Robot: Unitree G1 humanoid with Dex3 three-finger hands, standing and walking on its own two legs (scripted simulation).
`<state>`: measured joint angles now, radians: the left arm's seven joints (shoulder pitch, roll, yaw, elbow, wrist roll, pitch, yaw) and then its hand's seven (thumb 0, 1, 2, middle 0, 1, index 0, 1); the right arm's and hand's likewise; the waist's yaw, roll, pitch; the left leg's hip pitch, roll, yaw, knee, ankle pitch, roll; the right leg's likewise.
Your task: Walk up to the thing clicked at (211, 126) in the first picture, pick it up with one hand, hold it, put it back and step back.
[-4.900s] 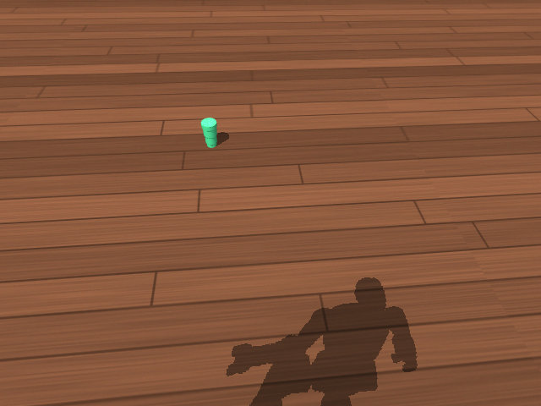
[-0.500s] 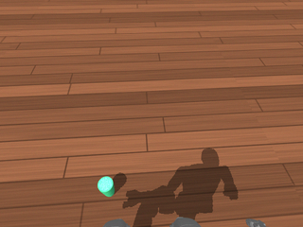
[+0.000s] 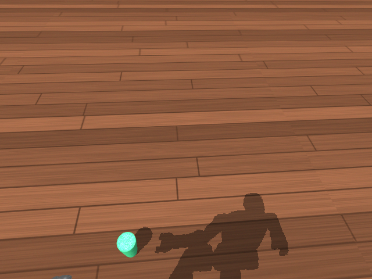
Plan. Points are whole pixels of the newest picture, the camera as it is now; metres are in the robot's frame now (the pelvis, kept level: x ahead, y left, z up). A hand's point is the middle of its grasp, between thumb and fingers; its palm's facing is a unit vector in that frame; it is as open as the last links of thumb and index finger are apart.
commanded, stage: walk up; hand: left
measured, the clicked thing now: (129, 246) +0.38 +0.25 -0.70
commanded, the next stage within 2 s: stand in 0.74 s
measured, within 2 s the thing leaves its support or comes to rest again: neither
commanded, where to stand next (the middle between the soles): +0.08 +0.01 m, yaw +2 degrees
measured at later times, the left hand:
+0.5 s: hand out of the picture +0.08 +0.25 -0.15, palm faces +0.00 -0.94 -0.33, open 7.4 cm
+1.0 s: hand out of the picture +0.11 +0.25 -0.15, palm faces -0.02 -0.94 -0.34, open 7.4 cm
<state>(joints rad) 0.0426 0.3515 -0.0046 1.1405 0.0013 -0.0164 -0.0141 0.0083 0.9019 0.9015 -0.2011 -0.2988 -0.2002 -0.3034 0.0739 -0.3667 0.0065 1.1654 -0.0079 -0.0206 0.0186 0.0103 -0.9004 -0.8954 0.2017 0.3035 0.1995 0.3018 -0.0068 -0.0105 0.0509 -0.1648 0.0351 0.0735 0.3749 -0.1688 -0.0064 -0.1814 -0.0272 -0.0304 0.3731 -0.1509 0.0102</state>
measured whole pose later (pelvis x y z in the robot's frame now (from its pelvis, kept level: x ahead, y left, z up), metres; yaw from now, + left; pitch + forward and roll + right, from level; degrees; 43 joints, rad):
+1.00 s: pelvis +0.03 +0.00 +0.00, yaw +1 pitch -1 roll +0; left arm 0.08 0.35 0.00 1.15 0.01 -0.01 0.00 0.01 0.90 0.90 -0.20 -0.30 -0.20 -0.30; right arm 0.09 -0.34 0.00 1.16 -0.02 -0.02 0.01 0.01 -0.90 -0.90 0.20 0.30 0.20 0.30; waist -0.01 0.00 0.03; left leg -0.11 0.03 0.06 0.30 -0.17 -0.01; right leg -0.13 -0.03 -0.04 0.31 -0.16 0.01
